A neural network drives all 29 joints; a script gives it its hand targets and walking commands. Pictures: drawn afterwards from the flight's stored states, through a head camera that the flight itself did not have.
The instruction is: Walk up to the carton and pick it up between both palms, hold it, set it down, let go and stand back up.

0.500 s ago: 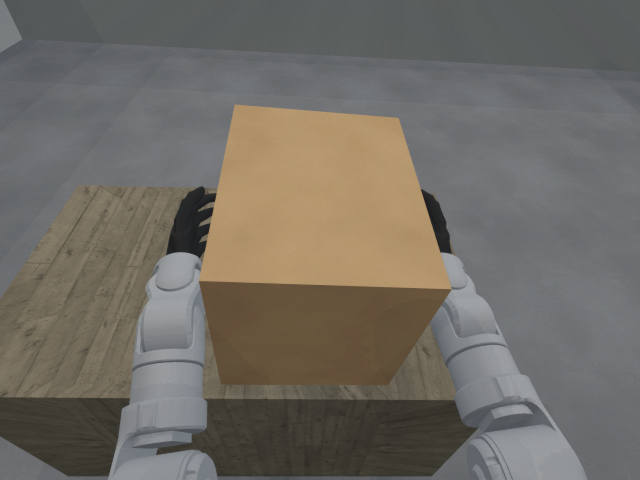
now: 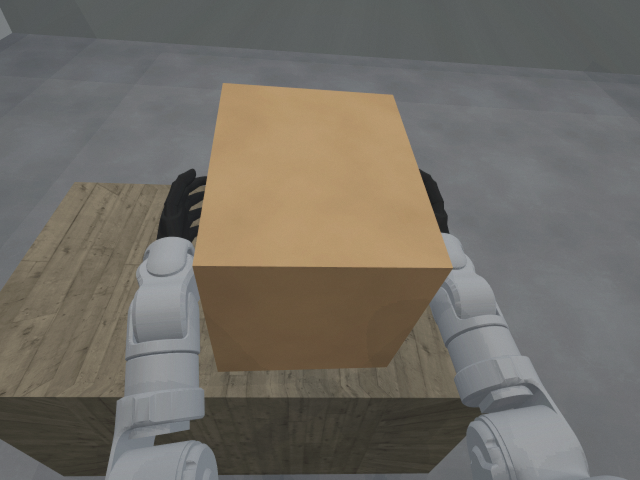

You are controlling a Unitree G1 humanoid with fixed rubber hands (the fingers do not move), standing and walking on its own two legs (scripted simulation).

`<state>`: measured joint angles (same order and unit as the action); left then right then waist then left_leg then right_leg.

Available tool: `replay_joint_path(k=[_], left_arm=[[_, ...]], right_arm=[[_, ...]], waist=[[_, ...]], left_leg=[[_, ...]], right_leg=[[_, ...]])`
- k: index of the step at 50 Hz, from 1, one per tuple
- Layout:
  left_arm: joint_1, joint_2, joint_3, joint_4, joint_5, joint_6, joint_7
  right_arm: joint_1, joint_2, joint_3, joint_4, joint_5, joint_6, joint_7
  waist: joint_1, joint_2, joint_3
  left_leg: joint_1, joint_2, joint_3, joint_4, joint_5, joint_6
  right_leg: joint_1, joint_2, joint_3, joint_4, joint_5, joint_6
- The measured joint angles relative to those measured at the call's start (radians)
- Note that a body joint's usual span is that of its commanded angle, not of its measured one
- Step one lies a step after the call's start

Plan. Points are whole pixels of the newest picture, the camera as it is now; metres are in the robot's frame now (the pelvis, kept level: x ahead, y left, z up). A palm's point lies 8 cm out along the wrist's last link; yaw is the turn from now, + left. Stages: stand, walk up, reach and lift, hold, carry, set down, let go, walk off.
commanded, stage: reach and lift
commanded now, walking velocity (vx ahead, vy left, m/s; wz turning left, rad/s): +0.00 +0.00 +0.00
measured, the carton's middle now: (307, 229) +0.38 +0.00 +0.13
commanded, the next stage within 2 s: hold in 0.46 s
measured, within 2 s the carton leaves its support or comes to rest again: neither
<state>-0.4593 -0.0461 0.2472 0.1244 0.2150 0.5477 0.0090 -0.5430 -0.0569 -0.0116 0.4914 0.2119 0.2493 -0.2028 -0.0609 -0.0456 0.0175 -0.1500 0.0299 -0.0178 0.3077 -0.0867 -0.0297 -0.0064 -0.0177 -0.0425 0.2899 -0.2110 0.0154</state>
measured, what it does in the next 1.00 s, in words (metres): stands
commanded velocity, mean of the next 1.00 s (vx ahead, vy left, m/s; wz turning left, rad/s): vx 0.00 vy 0.00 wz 0.00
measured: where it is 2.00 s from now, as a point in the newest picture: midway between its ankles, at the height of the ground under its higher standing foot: outside the picture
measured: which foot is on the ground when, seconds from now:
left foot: down 0.00-1.00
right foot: down 0.00-1.00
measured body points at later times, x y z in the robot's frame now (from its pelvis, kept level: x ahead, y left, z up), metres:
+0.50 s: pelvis -0.01 -0.01 +0.00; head -0.04 +0.02 +0.45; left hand +0.37 +0.16 +0.16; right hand +0.37 -0.16 +0.16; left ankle +0.06 +0.13 -0.75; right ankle -0.03 -0.13 -0.75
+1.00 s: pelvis -0.01 +0.00 +0.00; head -0.04 +0.02 +0.45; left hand +0.36 +0.15 +0.17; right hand +0.37 -0.16 +0.16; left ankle +0.06 +0.13 -0.75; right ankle -0.03 -0.13 -0.75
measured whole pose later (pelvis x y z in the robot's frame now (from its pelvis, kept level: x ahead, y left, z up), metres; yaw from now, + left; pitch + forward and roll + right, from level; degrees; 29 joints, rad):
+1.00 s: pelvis -0.01 +0.00 +0.00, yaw -1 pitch -5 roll -1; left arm -0.53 -0.04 0.28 0.12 0.23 0.64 0.00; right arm -0.61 -0.07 -0.02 0.50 0.23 0.33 -0.21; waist -0.05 -0.03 0.00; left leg -0.14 0.04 -0.01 0.30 -0.08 -0.03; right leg 0.00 -0.01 -0.03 0.30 -0.21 0.01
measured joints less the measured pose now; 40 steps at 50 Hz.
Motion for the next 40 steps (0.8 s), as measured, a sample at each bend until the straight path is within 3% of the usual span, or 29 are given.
replay_joint_path(k=[18, 40], left_arm=[[-0.054, 0.004, 0.021, 0.035, -0.001, 0.031, 0.004], [-0.051, 0.005, 0.027, -0.003, 0.013, 0.082, -0.013]], right_arm=[[-0.058, -0.010, -0.009, 0.024, -0.008, 0.044, 0.000], [-0.063, -0.017, 0.008, 0.004, 0.025, 0.080, -0.015]], waist=[[0.016, 0.006, -0.016], [0.001, 0.016, -0.014]], left_leg=[[0.001, 0.011, 0.010, -0.011, 0.014, -0.002], [0.025, 0.008, 0.006, 0.006, -0.001, -0.001]], right_leg=[[-0.018, 0.009, 0.012, 0.016, 0.003, -0.005], [0.020, 0.007, 0.008, 0.009, 0.000, -0.002]])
